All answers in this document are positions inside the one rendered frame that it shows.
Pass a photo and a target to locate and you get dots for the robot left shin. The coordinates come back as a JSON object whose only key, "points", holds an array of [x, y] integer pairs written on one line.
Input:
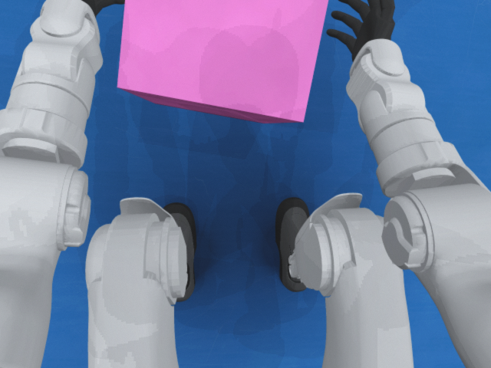
{"points": [[95, 252]]}

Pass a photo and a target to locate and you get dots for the right robot hand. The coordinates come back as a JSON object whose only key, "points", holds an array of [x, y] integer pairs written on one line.
{"points": [[377, 23]]}

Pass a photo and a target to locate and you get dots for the left robot upper arm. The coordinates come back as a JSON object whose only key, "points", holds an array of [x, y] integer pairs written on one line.
{"points": [[44, 208]]}

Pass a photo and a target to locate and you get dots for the right robot upper arm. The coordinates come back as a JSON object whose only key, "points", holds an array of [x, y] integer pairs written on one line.
{"points": [[443, 235]]}

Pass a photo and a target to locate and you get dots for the left robot hand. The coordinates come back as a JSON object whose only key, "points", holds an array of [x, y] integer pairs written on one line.
{"points": [[97, 5]]}

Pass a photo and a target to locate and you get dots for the robot right forearm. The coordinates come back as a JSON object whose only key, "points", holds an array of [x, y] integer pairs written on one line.
{"points": [[403, 136]]}

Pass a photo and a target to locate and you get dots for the robot left forearm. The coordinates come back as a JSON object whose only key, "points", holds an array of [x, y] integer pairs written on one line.
{"points": [[50, 101]]}

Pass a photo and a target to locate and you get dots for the carton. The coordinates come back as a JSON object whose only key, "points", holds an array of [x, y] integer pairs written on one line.
{"points": [[246, 59]]}

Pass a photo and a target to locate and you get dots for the robot right thigh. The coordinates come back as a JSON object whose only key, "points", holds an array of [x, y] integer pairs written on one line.
{"points": [[367, 323]]}

